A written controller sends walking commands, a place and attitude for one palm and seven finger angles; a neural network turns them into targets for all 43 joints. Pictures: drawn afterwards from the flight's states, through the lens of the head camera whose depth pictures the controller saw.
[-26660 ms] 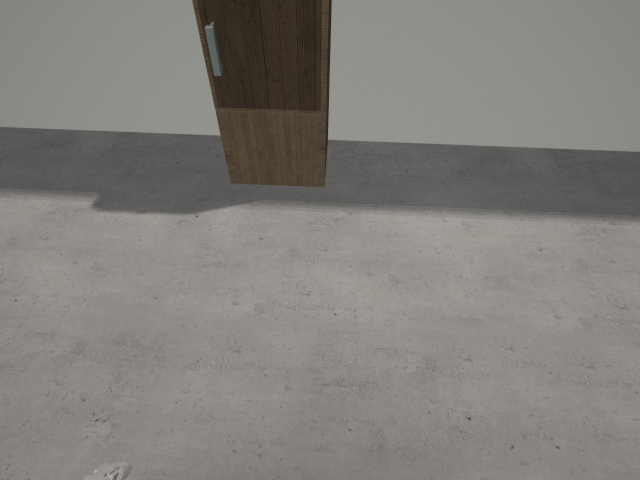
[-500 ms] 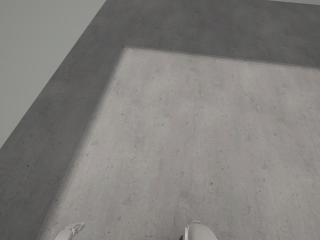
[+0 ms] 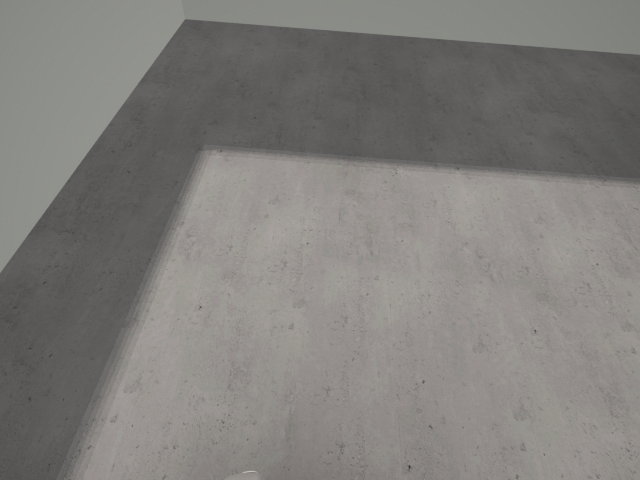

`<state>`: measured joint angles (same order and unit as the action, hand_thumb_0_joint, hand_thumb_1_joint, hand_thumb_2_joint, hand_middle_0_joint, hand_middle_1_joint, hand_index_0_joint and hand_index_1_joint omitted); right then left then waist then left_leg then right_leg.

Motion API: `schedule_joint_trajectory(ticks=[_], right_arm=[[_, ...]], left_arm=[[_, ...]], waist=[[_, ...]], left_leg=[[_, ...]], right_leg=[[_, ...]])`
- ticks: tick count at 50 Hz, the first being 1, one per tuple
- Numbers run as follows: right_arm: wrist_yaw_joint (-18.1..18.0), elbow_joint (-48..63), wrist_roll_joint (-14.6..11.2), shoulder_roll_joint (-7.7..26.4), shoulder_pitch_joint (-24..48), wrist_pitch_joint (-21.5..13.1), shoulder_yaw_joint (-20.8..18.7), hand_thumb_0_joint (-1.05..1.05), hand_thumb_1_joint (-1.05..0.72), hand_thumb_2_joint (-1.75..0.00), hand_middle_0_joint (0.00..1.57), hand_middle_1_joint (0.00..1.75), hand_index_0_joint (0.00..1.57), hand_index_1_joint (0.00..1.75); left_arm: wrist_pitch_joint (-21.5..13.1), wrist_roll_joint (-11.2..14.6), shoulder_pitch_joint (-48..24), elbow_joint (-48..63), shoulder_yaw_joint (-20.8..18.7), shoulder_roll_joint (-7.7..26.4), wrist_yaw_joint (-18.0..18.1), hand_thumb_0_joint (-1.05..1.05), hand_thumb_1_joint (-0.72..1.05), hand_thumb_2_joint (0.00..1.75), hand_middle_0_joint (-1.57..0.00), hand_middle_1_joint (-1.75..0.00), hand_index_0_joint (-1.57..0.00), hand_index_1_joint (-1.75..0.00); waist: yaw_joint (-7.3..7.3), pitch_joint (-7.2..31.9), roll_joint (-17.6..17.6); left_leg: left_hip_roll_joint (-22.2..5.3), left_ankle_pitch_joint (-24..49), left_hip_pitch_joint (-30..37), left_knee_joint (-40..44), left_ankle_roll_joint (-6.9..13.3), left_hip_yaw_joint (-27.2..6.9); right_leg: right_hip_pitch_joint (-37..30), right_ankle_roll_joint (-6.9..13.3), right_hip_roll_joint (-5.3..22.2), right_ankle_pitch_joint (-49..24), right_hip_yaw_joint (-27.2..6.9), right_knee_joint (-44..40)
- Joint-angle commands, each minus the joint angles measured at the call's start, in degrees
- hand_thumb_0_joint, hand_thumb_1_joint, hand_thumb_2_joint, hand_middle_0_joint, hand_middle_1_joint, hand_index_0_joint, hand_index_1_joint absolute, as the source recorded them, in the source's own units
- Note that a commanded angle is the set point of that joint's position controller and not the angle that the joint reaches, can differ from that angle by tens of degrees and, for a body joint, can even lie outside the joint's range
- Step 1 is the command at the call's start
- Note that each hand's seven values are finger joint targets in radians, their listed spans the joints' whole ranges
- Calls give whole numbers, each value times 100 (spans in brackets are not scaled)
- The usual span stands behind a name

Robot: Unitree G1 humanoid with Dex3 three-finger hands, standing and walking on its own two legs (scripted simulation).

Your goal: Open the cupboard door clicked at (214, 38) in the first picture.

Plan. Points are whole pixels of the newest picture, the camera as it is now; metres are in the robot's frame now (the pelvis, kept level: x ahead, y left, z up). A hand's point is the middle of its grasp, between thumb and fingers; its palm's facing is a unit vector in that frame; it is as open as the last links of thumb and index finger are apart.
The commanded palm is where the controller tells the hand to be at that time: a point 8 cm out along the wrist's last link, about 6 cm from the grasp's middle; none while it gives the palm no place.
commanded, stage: walk to a spot facing it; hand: left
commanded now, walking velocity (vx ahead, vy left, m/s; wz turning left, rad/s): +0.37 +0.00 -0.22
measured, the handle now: out of the picture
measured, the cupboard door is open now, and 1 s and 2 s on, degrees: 40 40 40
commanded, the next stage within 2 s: turn to face it in 0.22 s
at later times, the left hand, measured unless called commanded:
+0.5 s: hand (257, 376) +0.29 +0.12 -0.15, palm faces +0.01 -0.97 -0.22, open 7.2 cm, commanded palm none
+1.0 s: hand (255, 317) +0.39 +0.14 -0.15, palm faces +0.25 -0.93 -0.25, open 7.3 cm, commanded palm none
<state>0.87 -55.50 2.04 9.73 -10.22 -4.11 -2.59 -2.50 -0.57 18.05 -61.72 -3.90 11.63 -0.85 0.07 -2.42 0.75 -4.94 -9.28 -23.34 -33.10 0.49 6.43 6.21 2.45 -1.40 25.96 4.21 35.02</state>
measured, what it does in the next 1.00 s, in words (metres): walks ahead: right foot, then left foot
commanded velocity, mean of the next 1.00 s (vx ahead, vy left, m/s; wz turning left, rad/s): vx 0.09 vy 0.00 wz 0.36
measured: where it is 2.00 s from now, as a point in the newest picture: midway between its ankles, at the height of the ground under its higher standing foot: (371, 418)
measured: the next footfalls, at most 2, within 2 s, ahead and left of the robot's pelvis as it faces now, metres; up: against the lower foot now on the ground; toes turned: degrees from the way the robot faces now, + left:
right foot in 0.34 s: +0.27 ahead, -0.17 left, +0.00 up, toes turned -13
left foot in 0.70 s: +0.38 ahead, +0.05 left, +0.00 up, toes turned +13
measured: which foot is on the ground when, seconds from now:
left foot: down 0.00-0.34, up 0.36-0.68, down 0.70-1.00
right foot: up 0.00-0.32, down 0.34-0.70, up 0.72-1.00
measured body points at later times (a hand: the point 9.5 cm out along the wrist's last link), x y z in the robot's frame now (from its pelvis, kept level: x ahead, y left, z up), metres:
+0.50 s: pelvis +0.22 -0.07 +0.01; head +0.25 -0.08 +0.46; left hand +0.29 +0.17 -0.13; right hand +0.19 -0.31 -0.15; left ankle +0.19 +0.07 -0.66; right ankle +0.23 -0.16 -0.72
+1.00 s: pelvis +0.32 -0.09 +0.01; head +0.38 -0.08 +0.45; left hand +0.38 +0.18 -0.13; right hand +0.47 -0.33 -0.13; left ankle +0.34 +0.04 -0.72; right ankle +0.35 -0.24 -0.69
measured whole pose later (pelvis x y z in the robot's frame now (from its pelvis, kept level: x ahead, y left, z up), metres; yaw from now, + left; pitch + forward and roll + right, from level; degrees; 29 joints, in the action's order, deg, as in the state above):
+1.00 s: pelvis +0.32 -0.09 +0.01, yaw +14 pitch +3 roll -1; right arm -0.1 -52.2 1.7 13.3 -9.0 1.5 -3.6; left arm 1.9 -0.9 6.1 -51.0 -4.1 12.7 0.3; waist -1.2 -4.4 -1.1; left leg -0.3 -11.9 -22.6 -31.9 0.0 -1.7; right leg 24.5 -4.0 3.1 24.7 1.1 47.2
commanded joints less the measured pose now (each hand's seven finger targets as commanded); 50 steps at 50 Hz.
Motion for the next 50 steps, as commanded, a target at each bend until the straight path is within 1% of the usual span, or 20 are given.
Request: schedule_joint_trajectory(ticks=[1, 5, 8, 14, 15, 16, 17, 18, 21, 24, 29, 32, 33, 34, 35, 36, 37, 41, 47, 50], right_arm=[[-170, -377, 40, 1393, -2110, 48, -324, 0, -90, -90, 20, 30, 20, 30], [-215, -170, 1, 827, -1121, -89, -150, 0, -90, -90, 20, 30, 20, 30], [-172, -225, -3, 849, -979, -54, -183, 0, -90, -90, 20, 30, 20, 30], [-101, -321, -24, 943, -902, 128, -184, 0, -90, -90, 20, 30, 20, 30], [-93, -330, -54, 848, -890, 135, -154, 0, -90, -90, 20, 30, 20, 30], [-59, -260, -115, 547, -877, 123, -81, 0, -90, -90, 20, 30, 20, 30], [-49, -24, -162, 369, -737, 133, -53, 0, -90, -90, 20, 30, 20, 30], [-99, -94, -151, 498, -542, 162, -94, 0, -90, -90, 20, 30, 20, 30], [-143, -346, -120, 273, -615, 245, -57, 0, -90, -90, 20, 30, 20, 30], [-96, -486, -118, -26, -892, 364, 9, 0, -90, -90, 20, 30, 20, 30], [-15, -173, -129, 58, -400, 423, 20, 0, -90, -90, 20, 30, 20, 30], [10, -73, -87, 341, -580, 426, -51, 0, -90, -90, 20, 30, 20, 30], [0, -112, -55, 632, -944, 416, -129, 0, -90, -90, 20, 30, 20, 30], [-47, -54, 11, 1236, -1266, 394, -262, 0, -90, -90, 20, 30, 20, 30], [-115, -76, -27, 1600, -1509, 439, -327, 0, -90, -90, 20, 30, 20, 30], [-172, -11, -41, 1640, -1301, 448, -348, 0, -90, -90, 20, 30, 20, 30], [-203, 146, -34, 1538, -950, 441, -344, 0, -90, -90, 20, 30, 20, 30], [-218, 454, -39, 1294, -219, 364, -255, 0, -90, -90, 20, 30, 20, 30], [-142, 656, -21, 1488, -2, 477, -394, 0, -90, -90, 20, 30, 20, 30], [-122, 797, -54, 1508, 276, 546, -452, 0, -90, -90, 20, 30, 20, 30]], left_arm=[[-225, -59, -736, 781, -36, 368, 5, 0, 90, 90, -20, -30, -20, -30], [-13, -124, -587, 642, -42, 184, -124, 0, 90, 90, -20, -30, -20, -30], [75, -103, -551, 618, 3, -13, -148, 0, 90, 90, -20, -30, -20, -30], [42, -129, -158, 449, -74, 218, -144, 0, 90, 90, -20, -30, -20, -30], [-1, -133, 338, 303, -134, 447, -117, 0, 90, 90, -20, -30, -20, -30], [-87, -156, 979, 123, -247, 968, -45, 0, 90, 90, -20, -30, -20, -30], [-98, -78, 1451, 50, -318, 1401, 33, 0, 90, 90, -20, -30, -20, -30], [-108, -62, 1140, 66, -245, 1263, 99, 0, 90, 90, -20, -30, -20, -30], [-119, -80, 32, 321, -19, 512, 193, 0, 90, 90, -20, -30, -20, -30], [-152, -94, -208, 369, -7, 403, 214, 0, 90, 90, -20, -30, -20, -30], [-57, -62, -241, 414, -71, 644, 235, 0, 90, 90, -20, -30, -20, -30], [11, -44, -406, 554, -132, 778, 249, 0, 90, 90, -20, -30, -20, -30], [43, -14, -409, 641, -134, 797, 238, 0, 90, 90, -20, -30, -20, -30], [105, 49, -324, 841, -123, 554, 223, 0, 90, 90, -20, -30, -20, -30], [151, 26, -584, 1083, -49, 505, 248, 0, 90, 90, -20, -30, -20, -30], [222, -29, -821, 1203, -77, 549, 253, 0, 90, 90, -20, -30, -20, -30], [229, -43, -1017, 1192, -80, 488, 247, 0, 90, 90, -20, -30, -20, -30], [317, -51, -714, 1077, -129, 443, 156, 0, 90, 90, -20, -30, -20, -30], [358, -54, -819, 1385, -98, 481, 150, 0, 90, 90, -20, -30, -20, -30], [300, -31, -431, 1382, -132, 576, 155, 0, 90, 90, -20, -30, -20, -30]], waist=[[-767, 508, -1132], [-146, -50, -683], [-52, -24, -852], [211, -89, -486], [465, 70, -105], [745, 367, 1166], [851, 619, 2033], [721, 492, 1620], [139, 220, 797], [-78, 336, 626], [22, 226, 763], [-209, 410, 581], [-404, 647, -21], [-531, 865, -1620], [-674, 1080, -1914], [-572, 970, -1251], [-453, 800, -1302], [-80, 720, -758], [-97, 697, -947], [111, 723, -964]], left_leg=[[-2328, -1480, 2608, 1935, 1188, -3333], [-1710, -603, 1461, 2270, 700, -1406], [-1318, -211, 1072, 2253, 564, -236], [-996, -1192, 557, 1324, 273, 164], [-678, -1065, 252, 447, 106, 434], [-95, -1335, -751, -1279, -134, 850], [295, -2896, -1349, -2846, -169, 478], [16, -2571, -1421, -3558, -119, -287], [-311, -1492, -921, -3331, -165, -649], [-140, -1303, -392, -2189, -249, -282], [69, -912, -295, -933, -240, 105], [213, -158, 540, 53, -137, 155], [79, 1080, 1402, 353, 19, -86], [-1269, 2992, 2180, 705, 786, -2049], [-2122, 3552, 2187, 1101, 1469, -3162], [-2089, 2220, 1898, 1231, 1498, -3165], [-1838, 1601, 1581, 1272, 1351, -3115], [-1065, 1466, 1111, 1274, 893, -1937], [-784, 787, 782, 1173, 826, -2028], [-515, 590, 206, 776, 617, -2142]], right_leg=[[3500, 83, 326, 280, -508, 4033], [3137, -155, 886, -738, -525, 3158], [2232, -216, 873, -1023, -100, 1456], [508, -209, 351, -1546, 534, -17], [-205, -105, 408, -1292, 298, -329], [-1167, 343, 1491, -971, -1308, -966], [-1459, 904, 2743, -1212, -3067, -2084], [-958, 1035, 2785, -1248, -3008, -2207], [205, 660, 2384, -2678, -1107, -2033], [261, 523, 2111, -3980, -3, -1770], [-194, 375, 2100, -4568, 470, -1302], [-73, 90, 1994, -4306, 747, -407], [483, -136, 1844, -3664, 889, 402], [1799, -590, 1062, -1022, 1054, 1717], [2241, -613, 566, 1627, 333, 2953], [2636, -588, 589, 1334, -188, 3440], [2896, -616, 710, 890, -367, 3612], [2475, -678, 652, -83, -411, 2926], [1680, -678, 340, -84, -185, 1245], [593, -620, 143, -769, -60, -170]])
